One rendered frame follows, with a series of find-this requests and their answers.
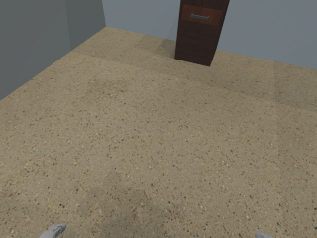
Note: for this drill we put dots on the left robot hand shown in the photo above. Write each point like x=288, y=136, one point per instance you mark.
x=53, y=231

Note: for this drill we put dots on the cabinet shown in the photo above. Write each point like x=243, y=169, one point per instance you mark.
x=197, y=42

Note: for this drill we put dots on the drawer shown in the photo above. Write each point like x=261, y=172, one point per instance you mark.
x=214, y=15

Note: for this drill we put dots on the handle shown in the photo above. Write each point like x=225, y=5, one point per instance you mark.
x=199, y=17

